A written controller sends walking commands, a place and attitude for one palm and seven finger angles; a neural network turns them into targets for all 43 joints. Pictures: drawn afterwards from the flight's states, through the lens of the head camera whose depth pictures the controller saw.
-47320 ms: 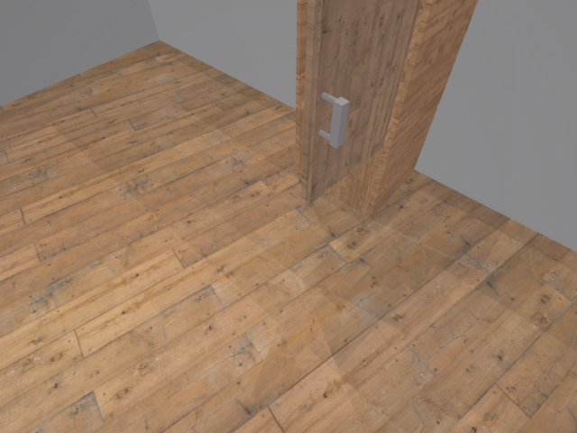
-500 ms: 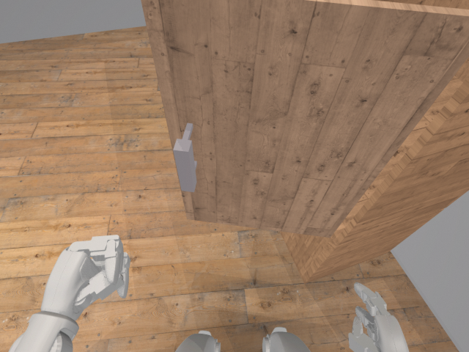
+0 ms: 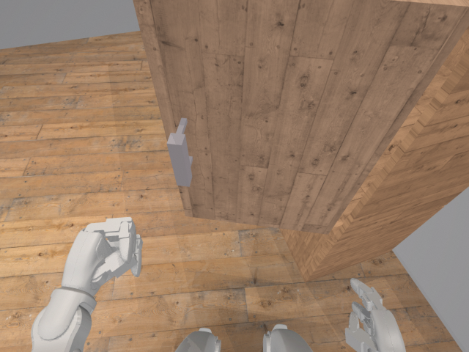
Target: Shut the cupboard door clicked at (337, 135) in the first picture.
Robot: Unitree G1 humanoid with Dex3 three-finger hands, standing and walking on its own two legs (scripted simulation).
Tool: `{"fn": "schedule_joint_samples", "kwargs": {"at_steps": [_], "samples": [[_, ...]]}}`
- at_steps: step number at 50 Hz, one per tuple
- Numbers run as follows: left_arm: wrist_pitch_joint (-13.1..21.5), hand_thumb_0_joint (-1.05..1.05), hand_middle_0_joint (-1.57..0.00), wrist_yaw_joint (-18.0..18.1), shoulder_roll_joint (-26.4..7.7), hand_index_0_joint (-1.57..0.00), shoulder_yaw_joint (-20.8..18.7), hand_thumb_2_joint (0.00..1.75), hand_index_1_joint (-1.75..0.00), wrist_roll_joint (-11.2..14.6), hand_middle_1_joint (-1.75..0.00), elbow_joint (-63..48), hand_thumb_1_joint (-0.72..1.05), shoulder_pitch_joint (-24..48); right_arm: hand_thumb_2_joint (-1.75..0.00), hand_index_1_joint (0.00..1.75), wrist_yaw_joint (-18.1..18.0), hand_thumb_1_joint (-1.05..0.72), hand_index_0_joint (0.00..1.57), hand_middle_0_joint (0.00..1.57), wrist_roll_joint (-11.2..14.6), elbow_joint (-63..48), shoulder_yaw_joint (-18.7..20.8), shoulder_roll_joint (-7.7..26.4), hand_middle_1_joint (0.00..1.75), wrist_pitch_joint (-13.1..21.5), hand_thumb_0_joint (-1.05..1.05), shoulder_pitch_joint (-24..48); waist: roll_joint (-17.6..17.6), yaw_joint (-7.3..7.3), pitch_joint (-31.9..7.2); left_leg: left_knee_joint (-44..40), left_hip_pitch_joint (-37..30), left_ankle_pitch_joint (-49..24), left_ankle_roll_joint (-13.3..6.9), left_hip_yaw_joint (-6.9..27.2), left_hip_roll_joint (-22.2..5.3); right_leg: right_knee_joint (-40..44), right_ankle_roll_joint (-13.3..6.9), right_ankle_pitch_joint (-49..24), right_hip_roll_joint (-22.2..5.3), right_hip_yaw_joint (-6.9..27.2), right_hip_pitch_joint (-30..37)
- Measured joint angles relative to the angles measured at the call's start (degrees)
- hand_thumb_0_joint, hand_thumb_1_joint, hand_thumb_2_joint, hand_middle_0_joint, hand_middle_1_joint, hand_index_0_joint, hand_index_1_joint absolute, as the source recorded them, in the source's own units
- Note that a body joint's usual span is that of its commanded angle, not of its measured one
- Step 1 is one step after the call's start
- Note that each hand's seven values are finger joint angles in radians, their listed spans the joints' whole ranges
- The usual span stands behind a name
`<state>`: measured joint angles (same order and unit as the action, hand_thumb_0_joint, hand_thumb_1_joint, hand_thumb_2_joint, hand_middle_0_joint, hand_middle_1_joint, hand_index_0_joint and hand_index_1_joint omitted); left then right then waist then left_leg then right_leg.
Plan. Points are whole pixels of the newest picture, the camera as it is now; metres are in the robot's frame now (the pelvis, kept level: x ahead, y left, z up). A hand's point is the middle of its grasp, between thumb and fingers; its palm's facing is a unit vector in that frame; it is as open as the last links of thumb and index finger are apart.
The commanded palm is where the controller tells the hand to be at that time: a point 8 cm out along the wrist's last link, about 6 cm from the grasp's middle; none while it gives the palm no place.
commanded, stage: bring the fist close to the handle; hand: left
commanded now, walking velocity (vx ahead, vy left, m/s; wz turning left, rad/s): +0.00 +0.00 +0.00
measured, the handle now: (183, 152) +0.46 +0.13 +0.06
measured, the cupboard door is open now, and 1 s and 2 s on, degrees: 64 64 53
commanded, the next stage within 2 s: push the door shut along its arc in 1.14 s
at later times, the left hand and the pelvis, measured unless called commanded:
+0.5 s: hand (173, 221) +0.31 +0.12 +0.07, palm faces -0.13 -0.99 +0.00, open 3.1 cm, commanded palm +0.30 +0.17 +0.06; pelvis +0.01 +0.01 +0.01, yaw -1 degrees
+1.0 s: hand (194, 210) +0.33 +0.09 +0.06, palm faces -0.11 -0.99 -0.02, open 3.1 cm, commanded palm +0.32 +0.15 +0.06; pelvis +0.01 +0.00 +0.01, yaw -1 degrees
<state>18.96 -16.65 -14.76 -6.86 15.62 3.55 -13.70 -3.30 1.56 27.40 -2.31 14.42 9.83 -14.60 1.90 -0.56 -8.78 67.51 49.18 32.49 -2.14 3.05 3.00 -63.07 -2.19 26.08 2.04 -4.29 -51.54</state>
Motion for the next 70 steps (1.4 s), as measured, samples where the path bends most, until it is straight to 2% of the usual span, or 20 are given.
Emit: {"fn": "schedule_joint_samples", "kwargs": {"at_steps": [4,11,17,21,25,28,34,41,48,53,58,65,70], "samples": [[-1.93,0.02,-1.30,0.61,0.26,-1.30,1.66,0.90,-1.50,-0.81,-1.50,-0.43,0.91,0.53,-0.90,0.30,0.00,-0.90,0.20,0.20,-0.05,-0.04,0.15,-0.34,0.30,-0.41,0.02,-0.81,-0.20,-0.70,-0.11,-1.42,-1.13,-0.34,-0.13,-0.61,-0.12,1.06,0.15,-0.36,0.14,0.68,0.80],[0.03,0.01,-1.30,4.93,1.58,-1.30,1.50,0.90,-1.50,-1.69,-1.50,0.86,0.90,3.30,-0.90,0.30,0.84,-0.90,0.20,0.20,-0.47,0.11,0.51,-0.23,0.30,-1.21,0.02,-1.98,-0.25,-1.07,-0.54,-2.33,-1.67,-0.41,-0.36,-1.05,0.06,1.61,0.40,-0.32,-0.01,1.19,1.15],[-1.47,0.01,-1.30,6.15,3.11,-1.30,5.66,0.90,-1.50,-3.91,-1.50,2.96,0.91,6.02,-0.90,0.30,1.21,-0.90,0.20,0.20,-0.54,0.30,0.73,-0.03,0.30,-2.10,0.02,-1.49,0.12,-1.04,-0.02,-2.36,-1.34,-0.43,-0.73,-1.30,0.43,1.52,0.77,-0.23,-0.37,1.44,0.81],[-1.11,0.02,-1.30,8.12,4.35,-1.30,7.86,0.90,-1.50,-5.08,-1.50,2.44,0.91,7.18,-0.90,0.30,1.33,-0.90,0.20,0.20,-0.86,0.44,0.78,-0.63,0.30,-2.54,0.02,-0.99,-0.06,-1.12,-0.04,-2.80,-1.64,-0.50,-0.88,-1.75,0.52,1.63,0.93,-0.24,-0.45,1.91,0.88],[-0.03,0.02,-1.30,11.02,5.48,-1.30,8.45,0.90,-1.50,-6.29,-1.50,3.80,0.90,9.84,-0.90,0.30,2.00,-0.90,0.20,0.20,-1.14,0.64,0.63,-1.10,0.30,-3.32,0.02,-0.49,-0.13,-1.04,-0.36,-2.80,-1.67,-0.44,-0.94,-1.96,0.63,1.41,1.01,-0.10,-0.55,2.12,0.79],[-0.50,0.01,-1.30,12.50,6.00,-1.31,8.86,0.90,-1.50,-7.35,-1.50,6.69,0.90,12.76,-0.90,0.30,2.56,-0.90,0.20,0.20,-1.16,0.69,0.44,-1.23,0.30,-4.30,0.02,-0.05,-0.03,-0.99,-0.24,-2.62,-1.51,-0.43,-0.93,-1.91,0.72,1.20,1.00,-0.03,-0.64,2.05,0.65],[-2.18,0.01,-1.30,13.46,6.81,-1.30,10.77,0.90,-1.50,-8.12,-1.50,10.00,0.91,16.35,-0.90,0.30,2.86,-0.90,0.20,0.20,-1.09,0.79,0.46,-1.51,0.30,-5.76,0.02,0.12,0.02,-1.10,0.25,-3.12,-1.83,-0.71,-0.86,-2.06,0.65,1.56,0.92,-0.31,-0.58,2.21,0.86],[-0.41,0.01,-1.30,15.77,7.83,-1.31,10.49,0.90,-1.50,-8.97,-1.50,13.89,0.90,21.04,-0.90,0.30,3.16,-0.90,0.20,0.20,-1.45,1.92,0.62,-1.50,0.30,-6.92,0.02,-0.18,-0.44,-1.54,0.23,-3.59,-2.05,-0.96,-0.59,-2.27,0.52,1.62,0.63,-0.46,-0.46,2.42,0.80],[-0.36,0.01,-1.29,15.24,7.54,-1.30,9.03,0.90,-1.50,-8.76,-1.50,15.37,0.91,19.07,-0.90,0.30,3.73,-0.90,0.20,0.20,-1.21,1.61,1.18,-1.32,0.30,-8.88,0.02,-1.57,-0.60,-1.40,0.02,-5.30,-3.67,-1.47,-0.27,-2.89,0.18,2.60,0.31,-0.90,-0.08,3.10,1.84],[1.53,0.01,-1.30,14.89,6.83,-1.30,9.24,0.90,-1.50,-8.19,-1.50,14.99,0.91,17.72,-0.90,0.30,3.25,-0.90,0.20,0.20,-1.17,2.05,1.33,-0.94,0.30,-8.64,0.02,-1.47,-0.55,-1.31,0.63,-5.58,-4.17,-1.79,0.00,-2.46,0.11,2.94,0.01,-1.12,-0.05,2.67,2.47],[3.41,0.02,-1.30,14.36,6.64,-1.31,8.93,0.90,-1.50,-7.87,-1.50,15.31,0.90,18.77,-0.90,0.30,3.09,-0.90,0.20,0.20,-1.15,2.70,1.55,-0.77,0.30,-8.21,0.02,-0.49,-0.64,-1.17,0.73,-5.03,-3.55,-1.92,0.30,-2.10,0.13,2.43,-0.28,-1.18,-0.12,2.26,1.96],[2.17,0.01,-1.30,13.08,6.69,-1.31,8.96,0.90,-1.50,-7.82,-1.50,18.13,0.90,20.65,-0.90,0.30,2.87,-0.90,0.20,0.20,-0.84,2.32,1.24,-0.86,0.30,-8.51,0.02,0.63,-0.58,-1.19,0.88,-5.21,-3.47,-2.35,0.47,-2.20,0.20,2.30,-0.43,-1.45,-0.21,2.34,1.72],[2.51,0.01,-1.30,12.09,5.30,-1.31,7.86,0.90,-1.50,-7.70,-1.50,21.83,0.90,24.78,-0.90,0.30,2.20,-0.90,0.20,0.20,-0.72,2.68,0.65,-1.08,0.30,-8.25,0.01,1.25,-1.01,-1.68,1.41,-4.88,-2.67,-2.59,0.64,-1.98,0.21,2.00,-0.60,-1.63,-0.26,2.08,1.00]]}}
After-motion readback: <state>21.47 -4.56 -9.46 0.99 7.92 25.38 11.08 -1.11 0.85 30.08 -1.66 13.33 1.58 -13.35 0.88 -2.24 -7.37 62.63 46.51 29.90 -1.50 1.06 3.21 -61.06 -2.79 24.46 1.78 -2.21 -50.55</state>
